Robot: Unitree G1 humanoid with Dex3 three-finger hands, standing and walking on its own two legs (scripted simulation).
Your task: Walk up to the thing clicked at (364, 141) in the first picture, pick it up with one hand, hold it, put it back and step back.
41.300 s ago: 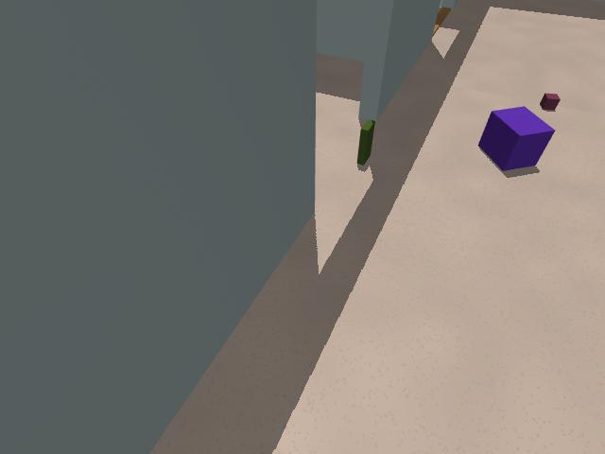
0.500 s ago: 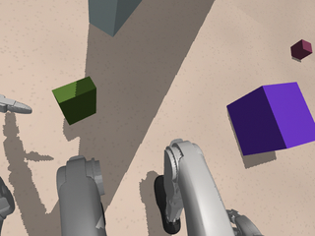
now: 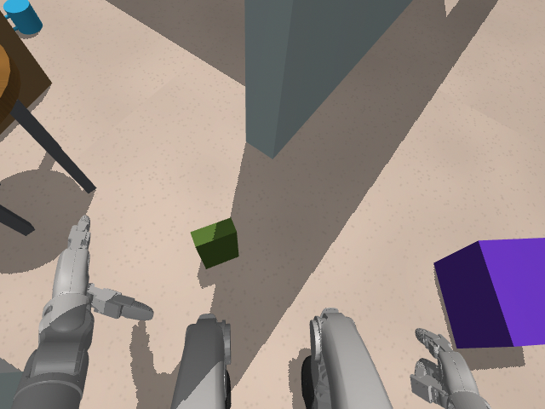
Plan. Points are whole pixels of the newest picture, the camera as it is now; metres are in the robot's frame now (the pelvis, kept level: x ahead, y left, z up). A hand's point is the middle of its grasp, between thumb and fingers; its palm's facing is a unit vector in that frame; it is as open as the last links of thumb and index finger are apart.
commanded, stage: home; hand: left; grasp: from the side
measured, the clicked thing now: (217, 245) +0.49 +0.13 -0.44
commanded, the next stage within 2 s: none
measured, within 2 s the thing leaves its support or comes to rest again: neither
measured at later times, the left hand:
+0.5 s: hand (91, 336) +0.24 +0.19 +0.08, palm faces +0.13 -0.94 -0.31, open 17.4 cm
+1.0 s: hand (86, 355) +0.22 +0.18 +0.11, palm faces +0.16 -0.95 -0.28, open 17.5 cm
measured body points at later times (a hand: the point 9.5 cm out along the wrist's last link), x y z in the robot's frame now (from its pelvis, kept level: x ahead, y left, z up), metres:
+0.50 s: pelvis +0.05 +0.00 +0.15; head +0.09 +0.00 +0.60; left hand +0.23 +0.24 +0.11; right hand +0.21 -0.24 +0.07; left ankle +0.05 +0.12 -0.52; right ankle +0.07 -0.13 -0.52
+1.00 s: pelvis +0.06 -0.01 +0.17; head +0.09 +0.00 +0.62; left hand +0.21 +0.23 +0.13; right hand +0.24 -0.24 +0.10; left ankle +0.05 +0.12 -0.52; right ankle +0.07 -0.13 -0.52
